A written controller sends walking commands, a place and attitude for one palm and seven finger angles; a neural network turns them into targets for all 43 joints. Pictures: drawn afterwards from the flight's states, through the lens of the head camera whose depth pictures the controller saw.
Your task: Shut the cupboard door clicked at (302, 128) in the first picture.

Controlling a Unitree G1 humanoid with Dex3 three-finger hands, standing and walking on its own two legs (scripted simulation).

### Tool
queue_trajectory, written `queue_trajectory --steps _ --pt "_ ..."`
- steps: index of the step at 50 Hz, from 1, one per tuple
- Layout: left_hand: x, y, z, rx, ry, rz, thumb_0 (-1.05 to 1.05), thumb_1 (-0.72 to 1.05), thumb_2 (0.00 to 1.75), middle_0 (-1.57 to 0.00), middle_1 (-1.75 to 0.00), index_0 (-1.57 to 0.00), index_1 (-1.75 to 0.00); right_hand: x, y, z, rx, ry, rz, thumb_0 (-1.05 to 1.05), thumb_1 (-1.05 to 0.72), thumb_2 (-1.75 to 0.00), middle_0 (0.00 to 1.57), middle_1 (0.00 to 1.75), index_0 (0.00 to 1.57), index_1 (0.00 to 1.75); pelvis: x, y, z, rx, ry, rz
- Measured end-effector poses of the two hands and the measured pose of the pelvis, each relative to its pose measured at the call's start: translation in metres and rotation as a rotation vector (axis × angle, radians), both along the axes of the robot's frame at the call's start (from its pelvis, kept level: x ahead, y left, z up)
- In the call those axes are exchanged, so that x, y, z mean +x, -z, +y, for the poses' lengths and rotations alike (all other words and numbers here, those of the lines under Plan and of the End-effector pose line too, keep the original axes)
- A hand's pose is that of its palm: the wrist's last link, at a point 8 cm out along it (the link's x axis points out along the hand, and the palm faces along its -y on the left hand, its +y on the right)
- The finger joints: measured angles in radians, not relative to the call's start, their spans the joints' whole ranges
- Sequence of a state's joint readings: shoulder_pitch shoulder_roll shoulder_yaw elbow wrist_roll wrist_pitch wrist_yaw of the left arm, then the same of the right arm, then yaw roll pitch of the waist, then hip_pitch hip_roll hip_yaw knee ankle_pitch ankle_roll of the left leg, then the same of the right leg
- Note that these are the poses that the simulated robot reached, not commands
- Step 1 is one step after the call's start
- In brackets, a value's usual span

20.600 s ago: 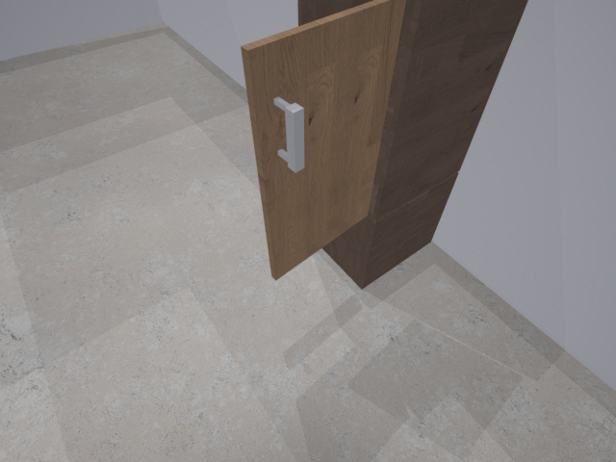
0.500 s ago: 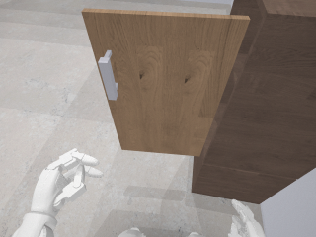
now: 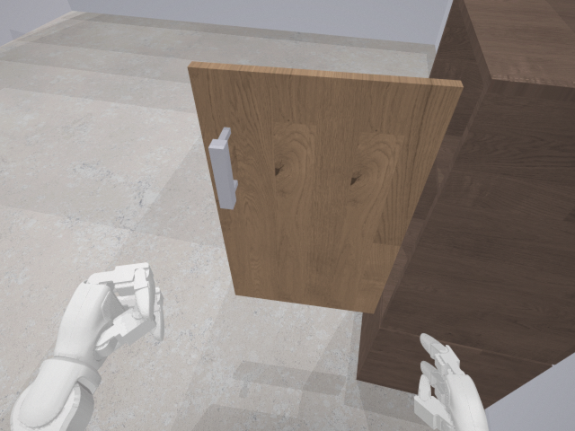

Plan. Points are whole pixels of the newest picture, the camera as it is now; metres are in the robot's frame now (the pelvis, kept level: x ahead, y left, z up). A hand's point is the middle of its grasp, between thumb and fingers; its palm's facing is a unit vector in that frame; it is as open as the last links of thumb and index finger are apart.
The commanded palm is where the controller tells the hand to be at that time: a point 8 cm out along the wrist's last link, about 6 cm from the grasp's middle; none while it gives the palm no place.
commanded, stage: raise the hand and make a fist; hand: left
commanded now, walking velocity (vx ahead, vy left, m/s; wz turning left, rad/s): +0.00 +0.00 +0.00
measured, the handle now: (227, 168) +0.46 +0.15 +0.13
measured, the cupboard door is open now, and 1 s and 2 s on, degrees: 95 95 95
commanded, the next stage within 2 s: bring the fist close to the handle in 0.56 s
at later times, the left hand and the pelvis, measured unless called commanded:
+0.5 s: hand (155, 305) +0.22 +0.17 +0.13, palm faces -0.02 -1.00 -0.07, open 3.1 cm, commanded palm +0.20 +0.22 +0.13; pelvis -0.01 -0.01 +0.01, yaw +0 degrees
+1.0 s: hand (191, 266) +0.27 +0.15 +0.13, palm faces -0.06 -1.00 -0.07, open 3.1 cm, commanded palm +0.25 +0.19 +0.13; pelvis +0.00 -0.02 +0.01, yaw -1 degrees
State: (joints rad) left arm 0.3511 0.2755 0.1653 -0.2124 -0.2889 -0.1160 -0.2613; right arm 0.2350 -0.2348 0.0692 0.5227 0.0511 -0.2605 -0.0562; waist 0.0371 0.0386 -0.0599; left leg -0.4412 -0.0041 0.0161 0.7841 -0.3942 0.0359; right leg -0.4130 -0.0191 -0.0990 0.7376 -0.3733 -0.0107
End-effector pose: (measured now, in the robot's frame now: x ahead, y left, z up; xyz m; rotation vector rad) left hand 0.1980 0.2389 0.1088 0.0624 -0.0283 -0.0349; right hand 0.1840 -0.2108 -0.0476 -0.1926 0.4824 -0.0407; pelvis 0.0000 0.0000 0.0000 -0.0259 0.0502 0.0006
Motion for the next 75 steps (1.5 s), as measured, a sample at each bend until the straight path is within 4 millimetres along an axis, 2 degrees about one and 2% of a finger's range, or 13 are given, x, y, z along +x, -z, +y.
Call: queue_trajectory --steps 5,12,23,38,42,53,75 --pt "0.005 -0.012 0.003 0.002 -0.007 -0.010 0.01 0.90 0.90 -1.29 -1.48 -1.28 -1.47 -0.005 0.001 -0.001 0.005 -0.003 0.021 0.01 -0.90 -0.90 0.20 0.30 0.20 0.30 0.000 -0.005 -0.002 0.003 -0.001 -0.019" --pt "0.013 -0.028 0.003 0.006 0.001 -0.017 0.01 0.90 0.90 -1.30 -1.50 -1.30 -1.49 -0.016 0.002 -0.013 0.000 0.021 0.047 0.01 -0.90 -0.90 0.20 0.30 0.20 0.30 -0.001 -0.011 -0.006 0.010 0.002 -0.042" --pt "0.006 -0.021 -0.009 -0.002 -0.010 0.007 0.01 0.90 0.90 -1.30 -1.50 -1.30 -1.50 -0.026 -0.001 -0.032 -0.016 0.053 0.035 0.01 -0.90 -0.90 0.20 0.30 0.20 0.30 -0.005 -0.013 -0.013 0.019 0.009 -0.054" --pt "0.007 -0.023 -0.015 0.013 -0.015 -0.009 0.01 0.90 0.90 -1.31 -1.50 -1.30 -1.50 -0.021 -0.001 -0.034 0.004 0.048 0.000 0.01 -0.90 -0.90 0.20 0.30 0.20 0.30 -0.006 -0.013 -0.020 0.023 0.005 -0.059" --pt "0.019 -0.023 -0.019 0.010 -0.012 -0.018 0.01 0.90 0.90 -1.31 -1.50 -1.30 -1.50 -0.020 0.001 -0.035 -0.001 0.046 0.004 0.01 -0.90 -0.90 0.20 0.30 0.20 0.30 -0.006 -0.013 -0.021 0.023 0.000 -0.059" --pt "0.070 -0.024 -0.041 -0.001 0.024 -0.009 0.01 0.90 0.90 -1.31 -1.50 -1.30 -1.50 -0.022 0.005 -0.040 0.011 0.079 0.039 0.01 -0.90 -0.90 0.20 0.30 0.20 0.30 0.001 -0.014 -0.021 0.033 0.017 -0.041" --pt "0.127 -0.022 -0.058 -0.016 0.017 0.001 0.01 0.90 0.90 -1.31 -1.50 -1.30 -1.50 -0.017 0.014 -0.046 0.008 0.097 0.133 0.01 -0.90 -0.90 0.20 0.30 0.20 0.30 0.014 -0.015 -0.021 0.035 0.023 -0.016"
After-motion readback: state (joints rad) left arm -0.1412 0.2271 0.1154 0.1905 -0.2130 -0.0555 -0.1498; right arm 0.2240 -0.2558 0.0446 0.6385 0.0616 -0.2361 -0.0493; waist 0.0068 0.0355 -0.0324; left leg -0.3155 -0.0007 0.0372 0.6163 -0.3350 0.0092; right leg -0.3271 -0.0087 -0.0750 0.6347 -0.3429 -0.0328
